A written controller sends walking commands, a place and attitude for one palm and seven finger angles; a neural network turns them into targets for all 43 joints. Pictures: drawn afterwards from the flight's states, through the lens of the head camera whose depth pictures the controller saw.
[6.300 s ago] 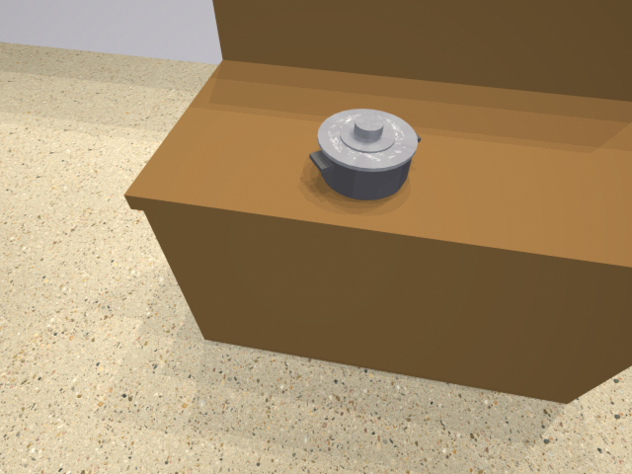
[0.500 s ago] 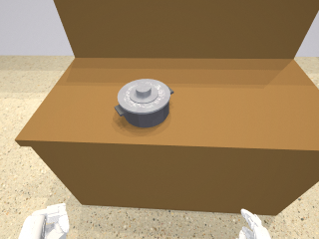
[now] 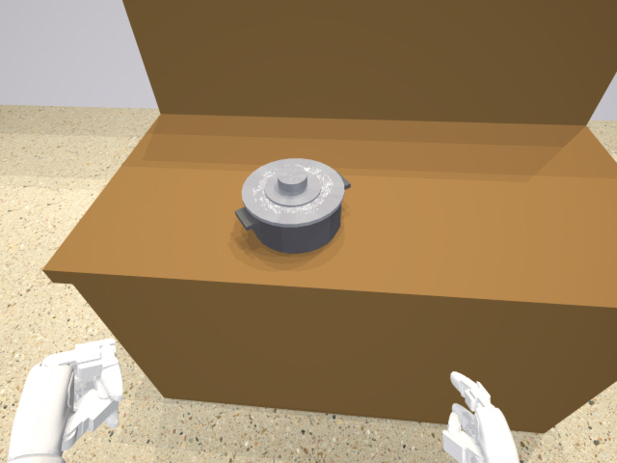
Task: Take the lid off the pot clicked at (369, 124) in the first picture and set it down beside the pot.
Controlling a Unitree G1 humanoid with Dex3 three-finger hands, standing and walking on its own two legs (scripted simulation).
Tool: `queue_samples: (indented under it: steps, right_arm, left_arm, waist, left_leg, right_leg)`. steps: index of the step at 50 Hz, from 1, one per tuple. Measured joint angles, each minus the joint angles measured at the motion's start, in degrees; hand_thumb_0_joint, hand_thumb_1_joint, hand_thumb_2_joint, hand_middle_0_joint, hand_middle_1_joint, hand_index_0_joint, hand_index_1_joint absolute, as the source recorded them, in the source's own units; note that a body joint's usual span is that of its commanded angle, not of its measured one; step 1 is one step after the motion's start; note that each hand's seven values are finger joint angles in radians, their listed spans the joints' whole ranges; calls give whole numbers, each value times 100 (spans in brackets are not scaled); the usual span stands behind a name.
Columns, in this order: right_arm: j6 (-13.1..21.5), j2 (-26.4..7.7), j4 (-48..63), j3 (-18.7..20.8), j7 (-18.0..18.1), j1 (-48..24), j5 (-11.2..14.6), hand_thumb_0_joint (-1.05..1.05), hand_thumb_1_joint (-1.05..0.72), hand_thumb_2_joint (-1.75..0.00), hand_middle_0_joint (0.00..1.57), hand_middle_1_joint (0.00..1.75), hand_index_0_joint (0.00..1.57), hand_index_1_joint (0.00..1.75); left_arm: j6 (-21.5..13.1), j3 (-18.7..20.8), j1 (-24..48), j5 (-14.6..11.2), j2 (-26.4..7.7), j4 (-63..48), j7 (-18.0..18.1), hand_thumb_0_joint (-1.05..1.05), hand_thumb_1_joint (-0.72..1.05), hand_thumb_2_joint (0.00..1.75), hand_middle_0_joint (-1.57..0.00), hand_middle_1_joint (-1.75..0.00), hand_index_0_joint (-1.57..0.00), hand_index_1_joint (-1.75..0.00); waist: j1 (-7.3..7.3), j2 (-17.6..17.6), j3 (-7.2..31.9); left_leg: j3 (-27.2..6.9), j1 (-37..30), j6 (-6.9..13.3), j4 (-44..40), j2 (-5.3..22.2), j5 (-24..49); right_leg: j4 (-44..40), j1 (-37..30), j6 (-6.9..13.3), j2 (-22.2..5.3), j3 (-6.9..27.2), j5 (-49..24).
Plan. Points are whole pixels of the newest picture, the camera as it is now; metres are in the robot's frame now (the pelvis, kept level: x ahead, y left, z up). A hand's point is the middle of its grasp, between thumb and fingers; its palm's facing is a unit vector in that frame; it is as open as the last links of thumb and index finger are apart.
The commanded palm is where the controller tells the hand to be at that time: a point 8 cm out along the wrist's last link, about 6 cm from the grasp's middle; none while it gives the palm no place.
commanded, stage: raise the hand higher, near the body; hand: left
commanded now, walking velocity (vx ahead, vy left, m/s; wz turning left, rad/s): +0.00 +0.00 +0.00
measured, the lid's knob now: (292, 179) +0.58 +0.11 +0.05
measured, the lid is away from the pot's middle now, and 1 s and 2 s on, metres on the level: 0.00 0.00 0.00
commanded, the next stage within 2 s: reach forward and open the fingers in 0.04 s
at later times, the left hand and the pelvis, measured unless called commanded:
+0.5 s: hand (90, 376) +0.17 +0.27 +0.08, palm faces -0.18 -0.09 -0.98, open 3.1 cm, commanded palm +0.16 +0.26 +0.14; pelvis -0.01 +0.00 +0.00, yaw +0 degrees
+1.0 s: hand (102, 323) +0.22 +0.26 +0.11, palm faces -0.14 -0.05 -0.99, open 8.7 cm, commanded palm +0.21 +0.26 +0.17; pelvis -0.04 +0.01 +0.00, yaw +1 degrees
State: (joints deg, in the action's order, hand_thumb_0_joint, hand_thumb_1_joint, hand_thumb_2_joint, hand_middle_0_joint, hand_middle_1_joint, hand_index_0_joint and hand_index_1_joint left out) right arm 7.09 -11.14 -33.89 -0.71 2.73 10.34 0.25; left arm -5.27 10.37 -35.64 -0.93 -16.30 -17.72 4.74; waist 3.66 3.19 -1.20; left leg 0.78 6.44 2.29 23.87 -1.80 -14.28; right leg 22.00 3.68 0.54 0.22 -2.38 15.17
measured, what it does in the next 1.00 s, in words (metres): stands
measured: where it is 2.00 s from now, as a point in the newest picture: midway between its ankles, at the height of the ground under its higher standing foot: outside the picture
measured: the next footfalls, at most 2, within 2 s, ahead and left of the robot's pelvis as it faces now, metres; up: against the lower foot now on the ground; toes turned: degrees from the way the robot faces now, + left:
none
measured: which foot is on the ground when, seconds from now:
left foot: down 0.00-1.00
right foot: down 0.00-1.00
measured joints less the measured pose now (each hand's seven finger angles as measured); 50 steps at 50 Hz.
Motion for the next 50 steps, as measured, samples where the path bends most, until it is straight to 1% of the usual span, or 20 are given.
queue_samples:
  steps: [4,8,10,13,15,17,18,19,21,23,26,28,31,34,37,39,41,44,47,50]
  right_arm:
    - [9,-25,-7,-38,-20,73,-15,1,-91,-89,20,30,20,30]
    - [-41,-30,-59,-38,-32,123,-11,1,-91,-89,20,30,20,30]
    - [-228,-102,17,-69,-83,142,-40,1,-91,-89,20,30,20,30]
    - [-548,-251,145,-65,-200,18,-39,1,-91,-89,20,30,20,30]
    - [-813,-336,200,-58,-256,-104,-34,1,-91,-89,20,30,20,30]
    - [-1059,-405,224,-43,-284,-217,3,1,-91,-89,20,30,20,30]
    - [-1149,-434,219,-28,-287,-261,21,1,-91,-89,20,30,20,30]
    - [-1217,-463,202,-12,-286,-299,43,1,-91,-89,20,30,20,30]
    - [-1295,-517,156,17,-282,-367,107,1,-91,-89,20,30,20,30]
    - [-1314,-553,131,49,-271,-403,158,1,-91,-89,20,30,20,30]
    - [-1265,-587,134,75,-214,-395,188,1,-91,-89,20,30,20,30]
    - [-1198,-597,150,75,-163,-365,180,1,-91,-89,20,30,20,30]
    - [-1153,-583,151,57,-128,-363,168,1,-91,-89,20,30,20,30]
    - [-1172,-554,209,58,-173,-370,190,1,-91,-89,20,30,20,30]
    - [-1166,-560,267,80,-243,-322,207,1,-91,-89,20,30,20,30]
    - [-1133,-569,270,104,-268,-264,195,1,-91,-89,20,30,20,30]
    - [-1114,-574,225,108,-277,-225,177,1,-91,-89,20,30,20,30]
    - [-1153,-549,124,76,-264,-202,191,1,-91,-89,20,30,20,30]
    - [-1183,-520,68,51,-275,-191,231,1,-91,-89,20,30,20,30]
    - [-1136,-513,77,75,-327,-136,233,1,-91,-89,20,30,20,30]
  left_arm:
    - [36,19,110,-12,-42,-192,25,1,90,90,-130,-150,-130,-149]
    - [-26,128,160,-35,-109,-342,48,1,90,90,-130,-150,-130,-149]
    - [244,31,271,1128,-327,-461,181,1,89,90,-129,-150,-130,-149]
    - [696,-249,492,2485,-666,-657,273,1,87,90,-128,-148,-129,-147]
    - [939,-378,472,3260,-931,-743,240,1,85,91,-127,-145,-127,-144]
    - [1139,-453,449,3879,-1239,-744,129,1,81,92,-125,-140,-126,-140]
    - [1198,-480,485,4127,-1390,-683,55,1,79,93,-124,-138,-125,-137]
    - [1237,-500,549,4321,-1519,-584,-29,1,76,94,-124,-135,-124,-134]
    - [1299,-539,728,4552,-1680,-330,-254,0,71,97,-122,-129,-123,-128]
    - [1336,-583,916,4570,-1734,-97,-567,0,65,99,-120,-122,-121,-122]
    - [1268,-677,1141,4431,-1778,64,-1072,0,57,104,-117,-112,-118,-112]
    - [1111,-738,1281,4388,-1868,49,-1350,0,50,108,-115,-105,-115,-105]
    - [764,-697,1525,4432,-2058,97,-1594,0,41,112,-112,-95,-112,-94]
    - [583,-526,1791,4422,-2169,321,-1681,0,33,116,-108,-84,-109,-84]
    - [596,-457,2043,4341,-2084,478,-1736,0,24,119,-104,-74,-105,-73]
    - [573,-531,2175,4324,-1986,454,-1752,0,19,121,-102,-67,-103,-66]
    - [487,-637,2264,4387,-1944,404,-1735,0,13,122,-99,-60,-100,-59]
    - [377,-744,2524,4530,-2052,599,-1696,0,5,125,-96,-49,-96,-48]
    - [467,-733,2916,4562,-2120,959,-1683,0,-4,127,-92,-38,-93,-38]
    - [619,-746,3142,4455,-1993,1021,-1688,0,-12,130,-89,-28,-89,-28]
  waist:
    - [11,32,-32]
    - [-16,46,-9]
    - [17,45,85]
    - [45,111,80]
    - [64,182,114]
    - [73,257,152]
    - [74,292,172]
    - [71,328,188]
    - [53,406,214]
    - [22,472,237]
    - [-13,521,269]
    - [-20,521,285]
    - [-34,487,259]
    - [-60,453,154]
    - [-70,452,67]
    - [-60,460,37]
    - [-52,471,36]
    - [-52,457,27]
    - [-71,447,-28]
    - [-95,480,-28]
  left_leg:
    - [4,-2,8,-1,-8,3]
    - [18,-20,12,-19,-14,6]
    - [35,180,14,89,-17,-18]
    - [66,484,14,277,-15,-46]
    - [135,637,13,345,13,-56]
    - [186,730,12,387,37,-65]
    - [190,757,12,398,40,-64]
    - [181,772,13,403,39,-60]
    - [143,779,15,402,31,-46]
    - [93,763,17,385,18,-26]
    - [17,708,22,337,-3,11]
    - [-25,670,21,313,-12,29]
    - [-70,606,11,262,-11,72]
    - [-82,571,-4,216,7,126]
    - [-94,590,-6,169,9,196]
    - [-101,599,5,132,-4,241]
    - [-98,608,19,106,-16,275]
    - [-85,602,30,91,-29,302]
    - [-79,589,38,85,-41,330]
    - [-69,559,60,36,-70,368]
  right_leg:
    - [-11,-5,-11,-8,3,-10]
    - [-9,-10,-16,-15,18,-7]
    - [151,217,-11,-23,28,37]
    - [400,558,3,-29,53,95]
    - [487,746,0,-6,121,86]
    - [542,862,12,16,171,79]
    - [558,892,14,19,175,81]
    - [564,903,15,18,166,82]
    - [549,889,12,11,127,79]
    - [514,846,6,0,77,70]
    - [440,753,-2,-17,2,49]
    - [396,692,-2,-22,-40,34]
    - [321,604,12,-18,-84,-4]
    - [253,558,31,1,-95,-70]
    - [183,563,33,5,-109,-149]
    - [146,567,21,-7,-117,-191]
    - [122,576,10,-19,-115,-223]
    - [132,585,-1,-34,-102,-241]
    - [149,583,-5,-47,-98,-257]
    - [126,564,-28,-76,-88,-283]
